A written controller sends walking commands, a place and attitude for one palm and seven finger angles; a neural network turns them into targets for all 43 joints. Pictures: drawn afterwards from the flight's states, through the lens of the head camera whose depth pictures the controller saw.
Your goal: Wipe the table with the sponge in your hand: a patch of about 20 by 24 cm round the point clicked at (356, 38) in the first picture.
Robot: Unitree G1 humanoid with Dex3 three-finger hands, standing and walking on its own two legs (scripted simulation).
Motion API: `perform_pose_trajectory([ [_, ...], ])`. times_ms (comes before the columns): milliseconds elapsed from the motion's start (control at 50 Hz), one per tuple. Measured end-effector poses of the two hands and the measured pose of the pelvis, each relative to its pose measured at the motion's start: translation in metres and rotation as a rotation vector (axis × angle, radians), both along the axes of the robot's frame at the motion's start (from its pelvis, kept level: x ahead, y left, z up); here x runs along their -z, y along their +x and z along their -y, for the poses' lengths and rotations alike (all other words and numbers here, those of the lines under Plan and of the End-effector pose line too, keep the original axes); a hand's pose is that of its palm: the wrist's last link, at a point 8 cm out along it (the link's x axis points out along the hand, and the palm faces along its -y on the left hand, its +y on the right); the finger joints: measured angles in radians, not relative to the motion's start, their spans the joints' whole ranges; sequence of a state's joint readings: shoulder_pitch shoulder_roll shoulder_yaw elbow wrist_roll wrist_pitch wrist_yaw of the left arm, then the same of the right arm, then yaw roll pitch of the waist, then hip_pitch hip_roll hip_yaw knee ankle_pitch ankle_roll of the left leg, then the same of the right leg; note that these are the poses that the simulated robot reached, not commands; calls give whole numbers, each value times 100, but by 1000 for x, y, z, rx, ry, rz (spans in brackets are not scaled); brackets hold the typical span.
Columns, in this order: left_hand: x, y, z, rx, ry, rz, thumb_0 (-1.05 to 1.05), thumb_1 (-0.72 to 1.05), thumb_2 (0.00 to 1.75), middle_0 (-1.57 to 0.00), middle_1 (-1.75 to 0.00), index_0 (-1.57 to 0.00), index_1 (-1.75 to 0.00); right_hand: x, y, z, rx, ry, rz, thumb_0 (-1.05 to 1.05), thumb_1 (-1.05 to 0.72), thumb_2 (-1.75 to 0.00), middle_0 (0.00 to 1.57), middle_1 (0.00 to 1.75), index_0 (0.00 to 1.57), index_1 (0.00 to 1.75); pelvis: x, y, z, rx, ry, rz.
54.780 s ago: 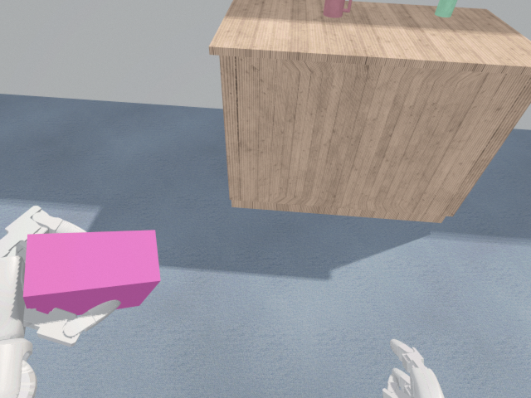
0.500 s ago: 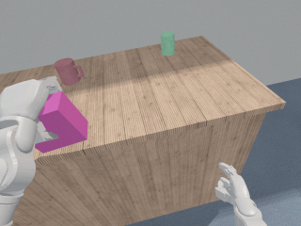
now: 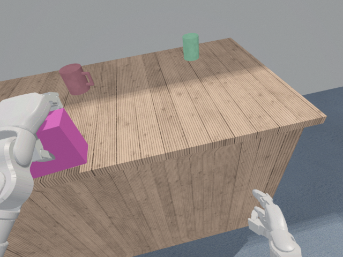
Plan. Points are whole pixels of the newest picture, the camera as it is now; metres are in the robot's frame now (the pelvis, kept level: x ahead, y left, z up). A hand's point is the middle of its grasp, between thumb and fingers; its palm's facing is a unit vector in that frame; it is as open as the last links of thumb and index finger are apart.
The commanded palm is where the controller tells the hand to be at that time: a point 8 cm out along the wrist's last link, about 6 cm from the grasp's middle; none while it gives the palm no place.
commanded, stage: move the sponge above the wiping area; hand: left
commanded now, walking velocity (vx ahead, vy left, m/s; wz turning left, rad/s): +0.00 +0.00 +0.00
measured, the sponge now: (53, 150) +0.25 +0.32 +0.16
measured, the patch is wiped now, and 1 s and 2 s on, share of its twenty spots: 0.95 0.95 0.95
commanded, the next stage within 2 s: none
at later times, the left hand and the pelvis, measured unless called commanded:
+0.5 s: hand (44, 122) +0.28 +0.33 +0.21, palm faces +0.12 +0.02 -0.99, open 10.6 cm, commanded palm +0.24 +0.33 +0.28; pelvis +0.01 +0.01 +0.00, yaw +0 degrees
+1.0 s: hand (38, 122) +0.30 +0.37 +0.20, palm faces +0.02 +0.03 -1.00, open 10.6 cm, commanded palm +0.26 +0.36 +0.27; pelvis +0.02 +0.01 +0.00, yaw +1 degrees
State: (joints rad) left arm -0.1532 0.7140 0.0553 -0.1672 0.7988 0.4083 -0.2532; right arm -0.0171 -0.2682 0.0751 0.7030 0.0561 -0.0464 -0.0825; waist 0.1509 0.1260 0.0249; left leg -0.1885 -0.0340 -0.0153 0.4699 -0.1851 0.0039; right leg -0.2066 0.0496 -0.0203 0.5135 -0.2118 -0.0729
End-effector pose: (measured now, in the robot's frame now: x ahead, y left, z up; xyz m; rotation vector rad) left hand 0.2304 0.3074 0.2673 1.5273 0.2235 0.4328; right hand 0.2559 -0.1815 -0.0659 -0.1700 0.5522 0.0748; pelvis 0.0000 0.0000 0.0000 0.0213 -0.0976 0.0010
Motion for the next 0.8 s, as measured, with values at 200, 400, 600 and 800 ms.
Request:
perform_pose_trajectory([
  [200,3,11,-6,10,0,-17,0,-58,102,-75,-136,-72,-136,6,-4,-1,8,-3,-23,1,-91,-90,20,30,20,30,-1,3,-4,-7,-3,-12],
  [400,5,26,-9,16,10,-12,0,-58,102,-76,-135,-72,-135,7,-2,-6,0,-3,-41,1,-91,-90,20,30,20,30,-2,8,-6,-6,-3,-23],
  [600,10,26,-23,-32,5,-51,0,-58,102,-75,-136,-72,-136,6,5,-4,1,-9,-45,1,-91,-90,20,30,20,30,-3,13,-8,-10,-7,-35],
  [800,17,36,-35,-14,14,-91,0,-58,102,-76,-135,-72,-135,7,4,0,15,-38,-58,1,-91,-90,20,30,20,30,-4,17,-7,-16,-12,-36],
])
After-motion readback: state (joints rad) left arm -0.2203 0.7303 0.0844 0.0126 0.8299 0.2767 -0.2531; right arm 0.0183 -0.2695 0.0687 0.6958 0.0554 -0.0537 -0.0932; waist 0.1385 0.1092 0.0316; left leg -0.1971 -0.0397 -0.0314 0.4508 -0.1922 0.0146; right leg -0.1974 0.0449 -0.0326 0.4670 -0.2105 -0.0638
